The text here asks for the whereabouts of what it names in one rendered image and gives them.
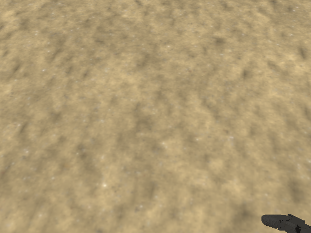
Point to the robot right hand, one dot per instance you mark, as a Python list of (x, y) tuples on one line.
[(289, 223)]

